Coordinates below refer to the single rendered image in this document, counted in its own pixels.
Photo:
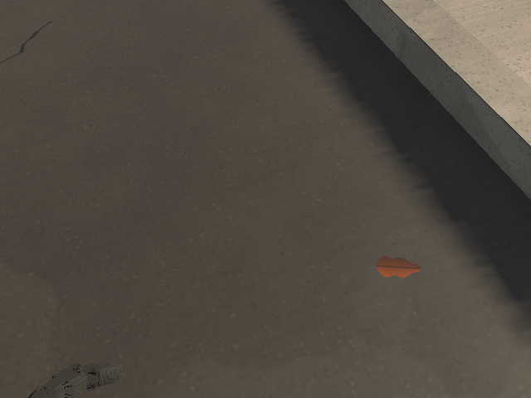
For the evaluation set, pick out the robot left hand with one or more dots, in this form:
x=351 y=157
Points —
x=75 y=380

